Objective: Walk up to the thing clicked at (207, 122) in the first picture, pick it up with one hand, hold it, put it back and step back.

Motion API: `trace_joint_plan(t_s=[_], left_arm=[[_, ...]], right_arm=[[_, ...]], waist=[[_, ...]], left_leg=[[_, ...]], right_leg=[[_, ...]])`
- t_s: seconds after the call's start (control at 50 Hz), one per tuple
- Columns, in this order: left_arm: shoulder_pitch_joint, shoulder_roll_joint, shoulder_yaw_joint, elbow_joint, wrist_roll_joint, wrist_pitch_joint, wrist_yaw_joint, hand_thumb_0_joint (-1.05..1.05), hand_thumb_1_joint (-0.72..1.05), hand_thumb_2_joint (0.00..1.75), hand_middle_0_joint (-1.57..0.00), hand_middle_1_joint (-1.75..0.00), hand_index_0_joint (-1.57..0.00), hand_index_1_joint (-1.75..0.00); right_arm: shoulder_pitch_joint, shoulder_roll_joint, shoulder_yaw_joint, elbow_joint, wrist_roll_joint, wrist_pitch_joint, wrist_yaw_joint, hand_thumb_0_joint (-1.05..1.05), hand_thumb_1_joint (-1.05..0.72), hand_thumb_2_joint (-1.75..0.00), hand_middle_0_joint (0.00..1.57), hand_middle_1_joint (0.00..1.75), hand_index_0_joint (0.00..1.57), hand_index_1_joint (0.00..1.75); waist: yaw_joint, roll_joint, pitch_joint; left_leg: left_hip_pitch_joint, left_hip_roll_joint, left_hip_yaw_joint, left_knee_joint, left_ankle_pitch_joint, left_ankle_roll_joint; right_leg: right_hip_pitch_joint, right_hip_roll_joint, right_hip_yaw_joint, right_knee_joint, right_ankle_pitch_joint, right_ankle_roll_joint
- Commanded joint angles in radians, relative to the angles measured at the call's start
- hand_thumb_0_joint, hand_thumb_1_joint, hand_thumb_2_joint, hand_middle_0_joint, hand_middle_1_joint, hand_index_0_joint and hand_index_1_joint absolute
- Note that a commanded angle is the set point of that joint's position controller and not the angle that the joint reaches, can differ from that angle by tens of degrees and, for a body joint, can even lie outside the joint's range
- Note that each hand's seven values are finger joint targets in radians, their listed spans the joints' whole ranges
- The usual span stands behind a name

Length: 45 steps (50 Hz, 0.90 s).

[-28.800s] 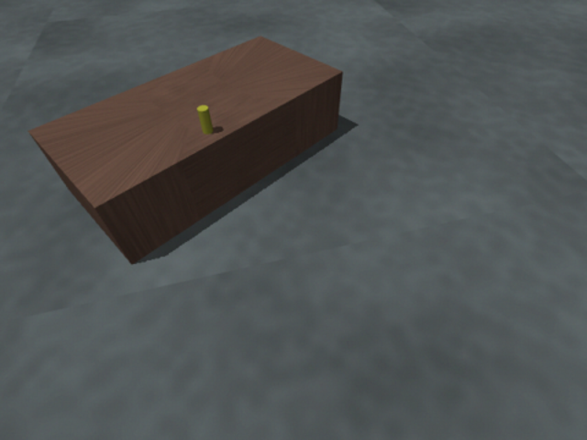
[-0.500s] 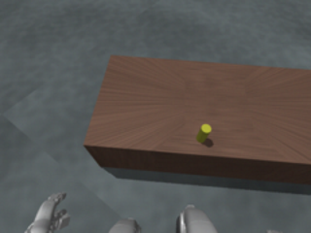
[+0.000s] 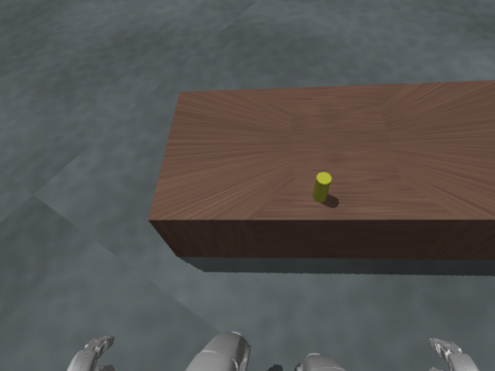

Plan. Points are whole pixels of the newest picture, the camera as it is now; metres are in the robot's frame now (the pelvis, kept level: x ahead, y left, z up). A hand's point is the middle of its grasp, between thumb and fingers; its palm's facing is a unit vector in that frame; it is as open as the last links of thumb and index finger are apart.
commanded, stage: step back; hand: right
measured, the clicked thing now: (321, 187) +0.63 -0.16 -0.35
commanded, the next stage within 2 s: none
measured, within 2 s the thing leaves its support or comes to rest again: neither
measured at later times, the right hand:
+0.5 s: hand out of the picture -0.02 -0.26 -0.14, palm faces -0.03 +0.91 -0.42, open 7.4 cm
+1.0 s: hand out of the picture -0.21 -0.26 -0.15, palm faces -0.09 +0.92 -0.39, open 7.4 cm
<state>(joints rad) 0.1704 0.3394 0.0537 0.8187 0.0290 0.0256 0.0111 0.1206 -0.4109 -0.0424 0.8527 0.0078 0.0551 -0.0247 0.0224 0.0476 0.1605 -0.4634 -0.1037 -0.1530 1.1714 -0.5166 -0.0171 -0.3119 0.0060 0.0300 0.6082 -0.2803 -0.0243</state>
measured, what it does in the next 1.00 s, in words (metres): walks backwards: left foot, then right foot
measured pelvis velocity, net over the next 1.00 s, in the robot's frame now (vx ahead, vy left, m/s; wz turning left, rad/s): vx -0.31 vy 0.00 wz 0.04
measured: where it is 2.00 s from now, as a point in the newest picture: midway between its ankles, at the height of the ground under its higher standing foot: outside the picture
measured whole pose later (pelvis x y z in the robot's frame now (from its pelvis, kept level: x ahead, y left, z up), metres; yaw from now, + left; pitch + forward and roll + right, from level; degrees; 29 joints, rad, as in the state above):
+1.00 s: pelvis -0.31 +0.00 -0.01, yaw +2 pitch -2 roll +0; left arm 0.10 0.40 0.06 0.81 0.01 0.07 0.03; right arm 0.16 -0.36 -0.03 0.87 -0.03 0.04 0.00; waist 0.00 -0.02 0.18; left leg -0.30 -0.02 -0.02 0.65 -0.31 0.02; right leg -0.48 0.07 0.10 1.07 -0.54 -0.02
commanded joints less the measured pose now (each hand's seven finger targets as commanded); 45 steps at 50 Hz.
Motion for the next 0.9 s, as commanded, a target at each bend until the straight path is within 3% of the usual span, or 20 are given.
trace_joint_plan(t_s=[0.0, 0.06, 0.12, 0.14, 0.16, 0.18, 0.24, 0.38, 0.46, 0.5, 0.52, 0.54, 0.56, 0.6, 0.64, 0.72, 0.8, 0.84, 0.86, 0.88], left_arm=[[0.027, 0.264, 0.085, -0.102, 0.006, -0.022, 0.035, 0.0, 0.9, 0.9, -0.2, -0.3, -0.2, -0.3], [-0.001, 0.288, 0.087, -0.121, 0.002, -0.014, 0.033, 0.0, 0.9, 0.9, -0.2, -0.3, -0.2, -0.3], [-0.033, 0.269, 0.07, -0.142, -0.014, 0.004, 0.019, 0.0, 0.9, 0.9, -0.2, -0.3, -0.2, -0.3], [-0.014, 0.227, 0.06, -0.145, -0.017, 0.009, 0.016, 0.0, 0.9, 0.9, -0.2, -0.3, -0.2, -0.3], [-0.057, 0.229, 0.069, -0.151, -0.024, 0.007, 0.026, 0.0, 0.9, 0.9, -0.2, -0.3, -0.2, -0.3], [-0.104, 0.257, 0.087, -0.132, -0.007, 0.01, 0.036, 0.0, 0.9, 0.9, -0.2, -0.3, -0.2, -0.3], [0.018, 0.242, 0.085, -0.073, -0.028, 0.014, 0.027, 0.0, 0.9, 0.9, -0.2, -0.3, -0.2, -0.3], [0.019, 0.226, 0.076, -0.071, -0.009, 0.006, 0.003, 0.0, 0.9, 0.9, -0.2, -0.3, -0.2, -0.3], [0.114, 0.212, 0.069, -0.028, -0.009, -0.003, -0.001, 0.0, 0.9, 0.9, -0.2, -0.3, -0.2, -0.3], [0.203, 0.218, 0.075, 0.026, 0.0, -0.012, 0.0, 0.0, 0.9, 0.9, -0.2, -0.3, -0.2, -0.3], [0.168, 0.272, 0.093, 0.015, 0.019, -0.016, 0.001, 0.0, 0.9, 0.9, -0.2, -0.3, -0.2, -0.3], [0.122, 0.393, 0.123, -0.023, 0.016, -0.015, -0.003, 0.0, 0.9, 0.9, -0.2, -0.3, -0.2, -0.3], [0.068, 0.449, 0.128, -0.054, 0.022, -0.015, 0.001, 0.0, 0.9, 0.9, -0.2, -0.3, -0.2, -0.3], [-0.074, 0.33, 0.093, -0.087, 0.008, -0.023, 0.012, 0.0, 0.9, 0.9, -0.2, -0.3, -0.2, -0.3], [-0.083, 0.293, 0.093, -0.09, 0.014, -0.023, 0.017, 0.0, 0.9, 0.9, -0.2, -0.3, -0.2, -0.3], [0.035, 0.276, 0.086, -0.086, 0.016, -0.013, 0.03, 0.0, 0.9, 0.9, -0.2, -0.3, -0.2, -0.3], [0.004, 0.295, 0.083, -0.107, -0.001, 0.0, 0.034, 0.0, 0.9, 0.9, -0.2, -0.3, -0.2, -0.3], [-0.031, 0.286, 0.069, -0.117, -0.013, 0.014, 0.027, 0.0, 0.9, 0.9, -0.2, -0.3, -0.2, -0.3], [-0.015, 0.245, 0.054, -0.123, -0.013, 0.016, 0.023, 0.0, 0.9, 0.9, -0.2, -0.3, -0.2, -0.3], [-0.03, 0.209, 0.044, -0.131, -0.023, 0.017, 0.022, 0.0, 0.9, 0.9, -0.2, -0.3, -0.2, -0.3]], right_arm=[[0.018, -0.162, -0.045, -0.078, -0.01, -0.023, -0.013, 0.0, -0.9, -0.9, 0.2, 0.3, 0.2, 0.3], [0.059, -0.161, -0.055, -0.069, -0.023, -0.029, -0.003, 0.0, -0.9, -0.9, 0.2, 0.3, 0.2, 0.3], [0.137, -0.172, -0.071, -0.032, -0.039, -0.044, 0.004, 0.0, -0.9, -0.9, 0.2, 0.3, 0.2, 0.3], [0.122, -0.242, -0.091, -0.045, -0.056, -0.047, 0.006, 0.0, -0.9, -0.9, 0.2, 0.3, 0.2, 0.3], [0.061, -0.346, -0.103, -0.07, -0.045, -0.043, 0.018, 0.0, -0.9, -0.9, 0.2, 0.3, 0.2, 0.3], [0.065, -0.343, -0.107, -0.068, -0.047, -0.048, 0.017, 0.0, -0.9, -0.9, 0.2, 0.3, 0.2, 0.3], [-0.062, -0.226, -0.069, -0.084, -0.047, -0.05, -0.001, 0.0, -0.9, -0.9, 0.2, 0.3, 0.2, 0.3], [0.037, -0.218, -0.077, -0.094, -0.04, -0.046, -0.003, 0.0, -0.9, -0.9, 0.2, 0.3, 0.2, 0.3], [0.009, -0.25, -0.082, -0.111, -0.039, -0.026, 0.001, 0.0, -0.9, -0.9, 0.2, 0.3, 0.2, 0.3], [-0.025, -0.243, -0.074, -0.118, -0.025, -0.01, 0.004, 0.0, -0.9, -0.9, 0.2, 0.3, 0.2, 0.3], [-0.012, -0.184, -0.058, -0.119, -0.019, -0.008, 0.006, 0.0, -0.9, -0.9, 0.2, 0.3, 0.2, 0.3], [-0.051, -0.135, -0.046, -0.15, -0.008, -0.014, 0.001, 0.0, -0.9, -0.9, 0.2, 0.3, 0.2, 0.3], [-0.081, -0.182, -0.068, -0.14, -0.016, -0.012, -0.013, 0.0, -0.9, -0.9, 0.2, 0.3, 0.2, 0.3], [0.004, -0.198, -0.069, -0.088, -0.004, -0.013, -0.012, 0.0, -0.9, -0.9, 0.2, 0.3, 0.2, 0.3], [0.05, -0.167, -0.054, -0.072, -0.001, -0.025, -0.015, 0.0, -0.9, -0.9, 0.2, 0.3, 0.2, 0.3], [0.005, -0.146, -0.044, -0.092, -0.02, -0.03, -0.013, 0.0, -0.9, -0.9, 0.2, 0.3, 0.2, 0.3], [0.073, -0.149, -0.053, -0.071, -0.029, -0.035, -0.004, 0.0, -0.9, -0.9, 0.2, 0.3, 0.2, 0.3], [0.142, -0.159, -0.064, -0.035, -0.033, -0.04, -0.002, 0.0, -0.9, -0.9, 0.2, 0.3, 0.2, 0.3], [0.126, -0.205, -0.078, -0.039, -0.042, -0.043, -0.004, 0.0, -0.9, -0.9, 0.2, 0.3, 0.2, 0.3], [0.07, -0.309, -0.096, -0.062, -0.042, -0.039, 0.003, 0.0, -0.9, -0.9, 0.2, 0.3, 0.2, 0.3]], waist=[[0.035, -0.215, -0.21], [0.015, -0.261, -0.234], [-0.033, -0.189, -0.249], [-0.03, 0.012, -0.243], [-0.051, 0.222, -0.219], [-0.081, 0.152, -0.192], [0.025, 0.063, -0.133], [-0.051, 0.125, -0.191], [-0.023, 0.181, -0.274], [0.023, 0.137, -0.276], [0.001, -0.003, -0.209], [0.027, -0.3, -0.15], [0.065, -0.326, -0.099], [-0.042, -0.13, -0.079], [-0.048, -0.189, -0.129], [0.038, -0.208, -0.148], [0.013, -0.257, -0.223], [-0.024, -0.199, -0.251], [-0.011, -0.084, -0.261], [-0.005, 0.131, -0.245]], left_leg=[[-0.06, 0.049, 0.027, -0.191, -0.024, -0.009], [0.062, 0.086, 0.092, -0.415, 0.019, 0.014], [0.262, 0.092, 0.121, -0.739, 0.336, 0.039], [0.329, 0.278, -0.144, -0.772, 0.421, 0.111], [0.21, 0.486, -0.371, -0.848, 0.535, 0.276], [0.122, 0.52, -0.435, -0.858, 0.536, 0.338], [0.166, 0.372, -0.133, -0.792, 0.575, 0.239], [0.361, 0.366, -0.08, -0.733, 0.598, 0.282], [0.343, 0.356, -0.058, -0.676, 0.572, 0.237], [0.206, 0.304, -0.008, -0.602, 0.477, 0.165], [0.017, 0.22, 0.015, -0.513, 0.285, 0.099], [-0.138, 0.01, 0.086, -0.332, 0.009, 0.029], [-0.059, 0.03, -0.001, -0.089, -0.104, 0.003], [-0.042, -0.004, -0.073, 0.052, 0.006, 0.015], [-0.034, -0.015, -0.004, 0.045, 0.044, 0.01], [-0.075, 0.031, 0.056, -0.177, -0.015, -0.003], [0.062, 0.077, 0.125, -0.499, 0.049, 0.016], [0.228, 0.076, 0.159, -0.761, 0.312, 0.034], [0.314, 0.204, -0.027, -0.777, 0.454, 0.081], [0.325, 0.406, -0.272, -0.791, 0.61, 0.212]], right_leg=[[0.283, -0.261, 0.215, -0.097, 0.58, -0.214], [0.234, -0.267, 0.215, -0.062, 0.557, -0.187], [0.074, -0.183, 0.163, 0.05, 0.349, -0.093], [-0.098, -0.065, 0.121, 0.179, 0.086, -0.036], [-0.145, 0.103, 0.032, 0.397, -0.359, 0.006], [-0.119, 0.106, 0.161, 0.575, -0.409, 0.006], [-0.2, 0.104, 0.179, 0.714, -0.241, 0.005], [-0.145, 0.052, 0.077, 0.41, -0.253, 0.069], [0.031, 0.012, -0.01, 0.035, -0.176, 0.032], [0.177, 0.011, -0.043, -0.207, 0.015, 0.004], [0.208, -0.082, 0.141, -0.237, -0.035, -0.022], [0.11, -0.304, 0.448, -0.315, -0.043, -0.145], [-0.112, -0.458, 0.591, -0.351, 0.003, -0.287], [-0.09, -0.307, 0.289, -0.221, 0.269, -0.21], [0.004, -0.23, 0.153, -0.145, 0.411, -0.166], [0.214, -0.251, 0.17, -0.088, 0.549, -0.184], [0.253, -0.275, 0.2, -0.022, 0.574, -0.173], [0.161, -0.232, 0.152, 0.064, 0.468, -0.112], [0.024, -0.167, 0.119, 0.142, 0.296, -0.059], [-0.141, 0.017, -0.017, 0.295, -0.085, -0.001]])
